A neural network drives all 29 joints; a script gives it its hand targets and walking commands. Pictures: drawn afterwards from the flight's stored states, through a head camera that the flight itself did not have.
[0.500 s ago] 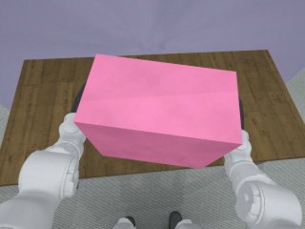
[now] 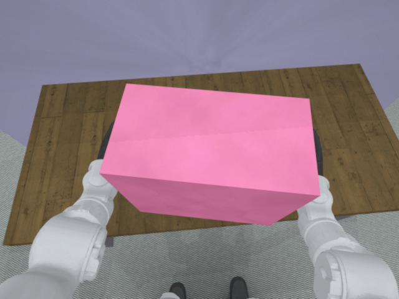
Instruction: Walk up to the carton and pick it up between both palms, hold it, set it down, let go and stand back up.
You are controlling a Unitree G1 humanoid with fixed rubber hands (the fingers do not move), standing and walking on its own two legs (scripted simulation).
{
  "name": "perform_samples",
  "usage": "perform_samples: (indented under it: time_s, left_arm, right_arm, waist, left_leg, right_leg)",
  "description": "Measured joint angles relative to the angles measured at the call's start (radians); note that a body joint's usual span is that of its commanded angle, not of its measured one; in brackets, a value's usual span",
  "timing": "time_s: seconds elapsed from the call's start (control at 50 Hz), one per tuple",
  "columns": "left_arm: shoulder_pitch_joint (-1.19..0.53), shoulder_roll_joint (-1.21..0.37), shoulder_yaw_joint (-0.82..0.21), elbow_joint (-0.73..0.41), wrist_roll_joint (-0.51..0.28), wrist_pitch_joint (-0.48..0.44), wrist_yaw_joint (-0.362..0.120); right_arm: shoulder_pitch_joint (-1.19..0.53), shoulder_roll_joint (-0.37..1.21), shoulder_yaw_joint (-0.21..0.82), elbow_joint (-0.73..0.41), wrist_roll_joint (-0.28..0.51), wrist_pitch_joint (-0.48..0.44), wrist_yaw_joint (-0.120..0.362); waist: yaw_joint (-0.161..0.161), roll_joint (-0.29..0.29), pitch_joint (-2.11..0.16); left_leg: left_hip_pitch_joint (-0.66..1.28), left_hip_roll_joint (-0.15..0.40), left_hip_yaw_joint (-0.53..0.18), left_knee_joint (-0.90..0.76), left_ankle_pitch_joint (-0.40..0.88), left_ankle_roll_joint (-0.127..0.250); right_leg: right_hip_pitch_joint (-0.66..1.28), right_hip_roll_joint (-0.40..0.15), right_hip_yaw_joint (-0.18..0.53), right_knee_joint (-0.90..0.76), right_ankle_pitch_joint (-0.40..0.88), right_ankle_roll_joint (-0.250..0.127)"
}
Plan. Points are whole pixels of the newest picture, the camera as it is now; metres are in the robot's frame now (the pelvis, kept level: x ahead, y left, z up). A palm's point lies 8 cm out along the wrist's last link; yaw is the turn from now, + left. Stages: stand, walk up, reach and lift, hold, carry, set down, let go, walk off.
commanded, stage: reach and lift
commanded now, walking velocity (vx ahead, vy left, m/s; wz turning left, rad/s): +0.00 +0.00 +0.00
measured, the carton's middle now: (209, 165) +0.39 +0.00 -0.04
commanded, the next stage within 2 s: none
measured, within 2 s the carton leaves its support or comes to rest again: leaves its support in 0.22 s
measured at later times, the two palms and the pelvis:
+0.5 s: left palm (105, 140) +0.40 +0.19 +0.05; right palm (336, 158) +0.36 -0.22 +0.05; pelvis +0.01 +0.00 +0.01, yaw +3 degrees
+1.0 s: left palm (80, 134) +0.38 +0.20 +0.11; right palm (347, 140) +0.37 -0.21 +0.11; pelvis +0.01 +0.00 +0.03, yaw +3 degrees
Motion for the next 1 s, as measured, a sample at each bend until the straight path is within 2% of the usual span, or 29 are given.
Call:
perform_samples:
  time_s: [0.16, 0.32, 0.46, 0.52, 0.6, 0.78, 0.84, 1.0]
  left_arm:
    - [0.065, 0.000, -0.087, -0.086, -0.084, 0.076, 0.017]
    - [0.185, 0.015, -0.189, -0.276, -0.177, 0.196, 0.056]
    - [0.227, 0.035, -0.211, -0.428, -0.220, 0.320, 0.082]
    - [0.197, 0.035, -0.181, -0.443, -0.194, 0.380, 0.076]
    - [0.140, 0.024, -0.107, -0.438, -0.138, 0.447, 0.052]
    - [0.090, -0.019, 0.112, -0.426, 0.029, 0.559, -0.011]
    - [0.135, -0.027, 0.126, -0.484, 0.040, 0.590, -0.010]
    - [0.292, -0.031, 0.096, -0.708, 0.025, 0.671, 0.020]
  right_arm:
    - [0.067, -0.008, 0.090, -0.114, 0.074, 0.109, -0.012]
    - [0.199, -0.023, 0.176, -0.351, 0.178, 0.281, -0.031]
    - [0.249, -0.032, 0.169, -0.546, 0.221, 0.455, -0.039]
    - [0.221, -0.034, 0.148, -0.568, 0.214, 0.520, -0.041]
    - [0.165, -0.044, 0.128, -0.556, 0.214, 0.574, -0.042]
    - [0.076, -0.046, 0.112, -0.435, 0.170, 0.598, -0.035]
    - [0.106, -0.038, 0.111, -0.447, 0.159, 0.596, -0.031]
    - [0.232, -0.023, 0.128, -0.585, 0.181, 0.624, -0.033]
  waist:
    - [-0.008, 0.022, -0.024]
    - [-0.022, 0.043, -0.052]
    - [-0.044, 0.044, -0.050]
    - [-0.055, 0.033, -0.032]
    - [-0.053, 0.014, -0.003]
    - [-0.021, -0.018, 0.090]
    - [-0.012, -0.023, 0.109]
    - [-0.009, -0.046, 0.122]
  left_leg:
    - [0.009, -0.005, -0.005, 0.001, -0.002, 0.001]
    - [0.049, -0.017, -0.012, 0.014, -0.017, 0.005]
    - [0.149, -0.033, -0.020, -0.008, -0.018, 0.007]
    - [0.219, -0.042, -0.019, -0.037, -0.010, 0.011]
    - [0.329, -0.049, -0.009, -0.088, 0.004, 0.016]
    - [0.579, -0.048, 0.016, -0.187, 0.020, 0.018]
    - [0.620, -0.043, 0.013, -0.201, 0.020, 0.014]
    - [0.628, -0.035, -0.009, -0.213, 0.027, 0.002]
  right_leg:
    - [0.009, -0.004, -0.005, 0.008, -0.008, 0.001]
    - [0.041, -0.015, -0.008, 0.044, -0.039, 0.005]
    - [0.134, -0.028, -0.008, 0.045, -0.057, 0.009]
    - [0.198, -0.034, 0.000, 0.033, -0.059, 0.012]
    - [0.295, -0.041, 0.015, 0.000, -0.051, 0.017]
    - [0.525, -0.041, 0.043, -0.077, -0.038, 0.017]
    - [0.572, -0.037, 0.039, -0.100, -0.034, 0.014]
    - [0.593, -0.029, 0.017, -0.123, -0.029, 0.003]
